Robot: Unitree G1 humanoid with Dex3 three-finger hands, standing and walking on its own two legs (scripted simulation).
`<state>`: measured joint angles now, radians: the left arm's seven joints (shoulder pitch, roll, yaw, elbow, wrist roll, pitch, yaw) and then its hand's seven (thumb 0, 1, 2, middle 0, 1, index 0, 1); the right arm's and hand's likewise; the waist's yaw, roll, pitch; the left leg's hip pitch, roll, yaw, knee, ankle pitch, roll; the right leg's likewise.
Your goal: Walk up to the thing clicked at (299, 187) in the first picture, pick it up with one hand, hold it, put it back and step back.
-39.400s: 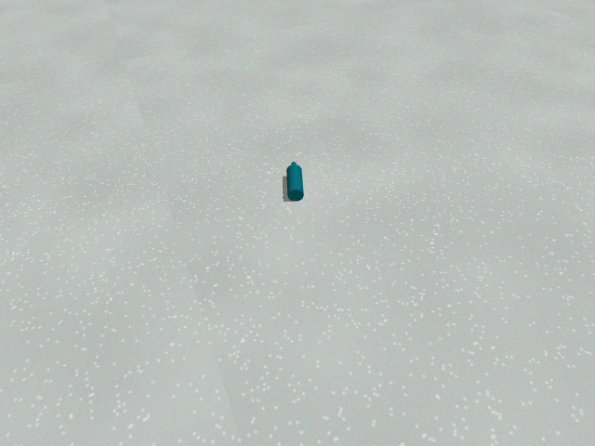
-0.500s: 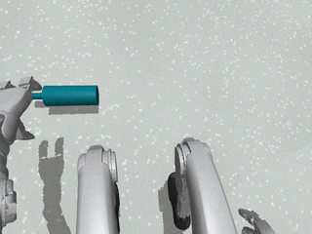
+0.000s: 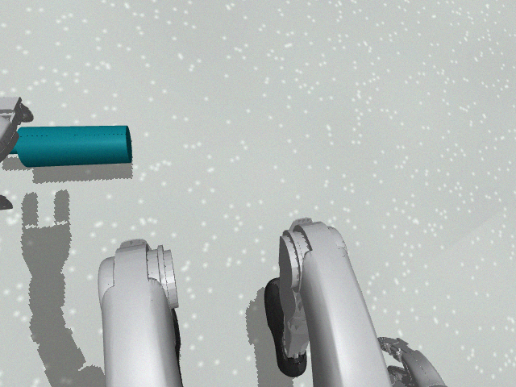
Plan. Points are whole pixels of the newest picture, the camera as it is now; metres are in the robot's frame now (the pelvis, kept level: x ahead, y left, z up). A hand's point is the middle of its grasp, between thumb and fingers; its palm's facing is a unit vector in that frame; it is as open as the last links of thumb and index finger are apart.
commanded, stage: rise first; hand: left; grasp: from above
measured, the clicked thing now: (64, 146) +0.53 +0.32 -0.31
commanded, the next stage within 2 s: approach in 1.86 s
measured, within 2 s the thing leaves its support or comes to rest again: neither
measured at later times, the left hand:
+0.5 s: hand (10, 157) +0.46 +0.35 -0.17, palm faces -0.45 -0.04 -0.89, open 14.2 cm
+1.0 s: hand (20, 152) +0.47 +0.34 -0.18, palm faces -0.45 -0.03 -0.89, open 14.2 cm
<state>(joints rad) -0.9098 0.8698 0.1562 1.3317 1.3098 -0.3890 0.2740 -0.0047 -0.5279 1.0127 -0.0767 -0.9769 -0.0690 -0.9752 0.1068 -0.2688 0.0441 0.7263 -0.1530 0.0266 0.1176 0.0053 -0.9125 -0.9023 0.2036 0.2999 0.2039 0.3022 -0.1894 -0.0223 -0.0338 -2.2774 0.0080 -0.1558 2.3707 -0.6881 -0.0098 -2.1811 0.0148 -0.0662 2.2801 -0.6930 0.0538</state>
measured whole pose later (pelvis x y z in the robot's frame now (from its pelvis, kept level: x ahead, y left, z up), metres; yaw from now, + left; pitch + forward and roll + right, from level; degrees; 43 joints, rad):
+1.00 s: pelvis +0.00 +0.00 -0.02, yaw -2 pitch +33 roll -11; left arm -1.01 0.94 0.13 1.44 1.35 -0.36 0.33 0.00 -0.54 1.01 -0.08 -1.03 -0.08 -1.03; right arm 0.13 -0.28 0.12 0.71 -0.17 0.02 0.14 0.00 -0.92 -0.90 0.20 0.30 0.20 0.30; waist -0.26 -0.04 0.01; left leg -2.34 0.00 -0.18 2.43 -0.69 -0.01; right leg -2.22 0.02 -0.09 2.32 -0.68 0.06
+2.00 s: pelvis +0.00 +0.00 -0.02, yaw -2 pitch +32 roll -11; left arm -1.01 0.96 0.11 1.43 1.33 -0.34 0.31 0.00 -0.56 1.03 -0.09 -1.03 -0.07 -1.03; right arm 0.14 -0.28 0.14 0.69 -0.16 0.01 0.14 0.00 -0.92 -0.90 0.20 0.30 0.20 0.30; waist -0.27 -0.03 0.02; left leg -2.34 0.00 -0.19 2.44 -0.68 0.00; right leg -2.22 0.03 -0.09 2.32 -0.67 0.06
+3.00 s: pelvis +0.00 +0.01 -0.02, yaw -3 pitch +32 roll -13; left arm -1.17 0.97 0.02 1.50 1.35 -0.29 0.30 0.00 -0.55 1.05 -0.09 -1.07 -0.09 -1.06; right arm 0.14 -0.31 0.20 0.62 -0.16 0.01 0.12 0.00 -0.92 -0.90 0.20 0.30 0.20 0.30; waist -0.35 -0.05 0.05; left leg -2.35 0.00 -0.21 2.44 -0.67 0.00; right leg -2.22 0.03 -0.11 2.30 -0.66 0.06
